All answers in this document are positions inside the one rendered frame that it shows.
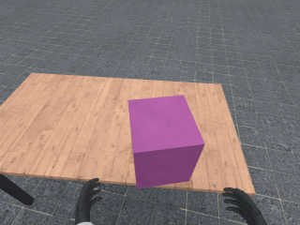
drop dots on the table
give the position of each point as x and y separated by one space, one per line
77 128

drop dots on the carton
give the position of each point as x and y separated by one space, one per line
166 141

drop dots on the left robot hand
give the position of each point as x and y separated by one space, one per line
84 204

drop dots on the right robot hand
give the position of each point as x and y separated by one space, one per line
247 208

